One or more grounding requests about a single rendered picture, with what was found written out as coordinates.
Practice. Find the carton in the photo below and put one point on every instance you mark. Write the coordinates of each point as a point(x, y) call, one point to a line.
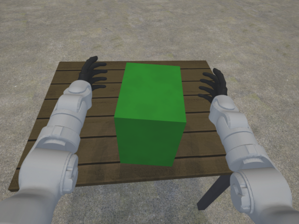
point(150, 114)

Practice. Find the left robot hand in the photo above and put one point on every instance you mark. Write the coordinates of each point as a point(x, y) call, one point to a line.
point(87, 72)

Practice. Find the robot right upper arm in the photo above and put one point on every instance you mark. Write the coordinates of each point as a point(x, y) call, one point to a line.
point(263, 195)

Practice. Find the left robot forearm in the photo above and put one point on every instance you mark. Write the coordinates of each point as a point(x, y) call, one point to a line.
point(66, 121)

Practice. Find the right robot hand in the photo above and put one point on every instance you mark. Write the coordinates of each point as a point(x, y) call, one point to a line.
point(219, 85)

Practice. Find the robot left upper arm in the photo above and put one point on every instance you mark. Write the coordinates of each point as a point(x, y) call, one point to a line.
point(47, 175)

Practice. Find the table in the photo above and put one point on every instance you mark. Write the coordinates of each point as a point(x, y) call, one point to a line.
point(200, 152)

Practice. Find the right robot forearm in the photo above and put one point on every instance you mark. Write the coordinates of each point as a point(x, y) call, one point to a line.
point(242, 149)

